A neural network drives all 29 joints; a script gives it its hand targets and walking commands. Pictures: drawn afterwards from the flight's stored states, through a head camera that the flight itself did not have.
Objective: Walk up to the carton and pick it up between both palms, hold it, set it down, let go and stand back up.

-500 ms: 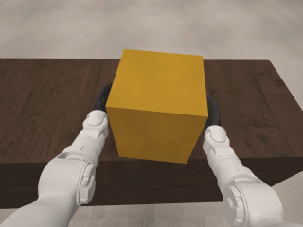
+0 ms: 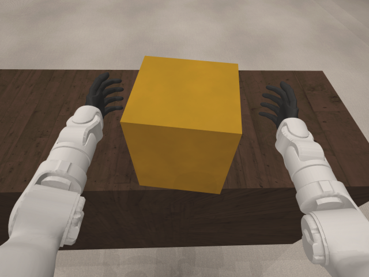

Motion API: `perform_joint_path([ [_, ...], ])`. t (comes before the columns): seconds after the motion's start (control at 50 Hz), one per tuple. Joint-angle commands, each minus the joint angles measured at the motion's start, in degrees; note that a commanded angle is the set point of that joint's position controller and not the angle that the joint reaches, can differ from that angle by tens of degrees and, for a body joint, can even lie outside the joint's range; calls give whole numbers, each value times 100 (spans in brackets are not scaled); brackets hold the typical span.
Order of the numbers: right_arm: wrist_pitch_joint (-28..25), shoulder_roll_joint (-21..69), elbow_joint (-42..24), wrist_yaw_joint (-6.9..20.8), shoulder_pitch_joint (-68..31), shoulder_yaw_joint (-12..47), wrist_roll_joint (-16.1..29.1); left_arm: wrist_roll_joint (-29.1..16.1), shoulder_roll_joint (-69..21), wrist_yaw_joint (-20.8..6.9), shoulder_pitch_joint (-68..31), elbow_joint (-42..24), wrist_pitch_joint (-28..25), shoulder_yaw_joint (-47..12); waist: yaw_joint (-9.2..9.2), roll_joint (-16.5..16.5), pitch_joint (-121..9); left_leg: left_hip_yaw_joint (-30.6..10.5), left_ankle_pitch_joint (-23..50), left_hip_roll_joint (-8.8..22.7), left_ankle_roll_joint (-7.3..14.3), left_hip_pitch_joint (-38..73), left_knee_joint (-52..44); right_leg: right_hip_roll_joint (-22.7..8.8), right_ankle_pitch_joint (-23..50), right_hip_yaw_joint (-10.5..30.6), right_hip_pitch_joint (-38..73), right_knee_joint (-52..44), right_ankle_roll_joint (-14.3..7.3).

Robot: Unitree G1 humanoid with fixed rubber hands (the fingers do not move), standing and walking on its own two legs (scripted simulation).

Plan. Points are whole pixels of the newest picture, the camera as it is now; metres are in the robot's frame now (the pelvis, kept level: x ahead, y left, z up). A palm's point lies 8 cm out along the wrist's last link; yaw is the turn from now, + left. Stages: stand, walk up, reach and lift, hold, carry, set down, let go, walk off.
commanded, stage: set down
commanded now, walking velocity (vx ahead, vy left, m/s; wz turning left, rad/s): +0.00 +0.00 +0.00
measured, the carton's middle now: (184, 129) +0.45 -0.04 +0.05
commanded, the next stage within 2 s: none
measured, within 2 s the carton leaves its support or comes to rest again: neither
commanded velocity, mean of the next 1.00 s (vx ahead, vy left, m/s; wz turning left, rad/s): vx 0.00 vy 0.00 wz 0.00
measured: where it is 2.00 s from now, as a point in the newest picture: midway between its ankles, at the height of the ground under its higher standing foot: outside the picture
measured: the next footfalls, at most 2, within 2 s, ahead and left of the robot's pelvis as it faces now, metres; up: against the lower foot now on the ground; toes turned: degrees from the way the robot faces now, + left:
none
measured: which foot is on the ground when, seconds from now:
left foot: down 0.00-1.00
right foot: down 0.00-1.00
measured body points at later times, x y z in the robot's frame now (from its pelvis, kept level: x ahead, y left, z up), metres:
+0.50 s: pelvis +0.01 -0.01 +0.01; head +0.04 +0.01 +0.46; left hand +0.48 +0.17 +0.15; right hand +0.40 -0.25 +0.14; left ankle +0.01 +0.10 -0.73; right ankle +0.04 -0.12 -0.73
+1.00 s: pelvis +0.01 +0.01 +0.01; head +0.06 +0.01 +0.46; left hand +0.37 +0.20 +0.07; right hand +0.31 -0.24 +0.08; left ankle +0.01 +0.10 -0.73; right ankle +0.04 -0.12 -0.73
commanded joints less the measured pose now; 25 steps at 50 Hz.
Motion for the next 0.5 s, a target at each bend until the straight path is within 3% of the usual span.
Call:
perform_joint_path([
  [0.0,-72,-949,-1520,-111,-3263,-311,-113,66,1259,-32,-3772,-1355,-73,466,-102,203,-4318,-149,1387,-179,-168,2342,-285,150,1999,-163,2269,-96,76],
  [0.16,450,-893,-1867,-350,-3318,-489,-227,296,1395,-71,-3766,-1496,513,779,-153,197,-3940,-105,1329,-211,-158,2333,-584,137,2400,-117,2979,-237,133],
  [0.3,744,-845,-2203,-359,-3025,-487,-116,467,1392,-138,-3528,-2027,886,972,-172,344,-3584,-95,1551,-207,-213,2583,-732,154,2615,-128,3255,-346,125],
  [0.48,832,-739,-2949,-245,-1795,-442,-34,796,1244,-285,-2213,-3117,1167,1352,-30,303,-2930,-48,1849,-198,-223,2851,-890,187,2602,-100,3592,-480,108],
])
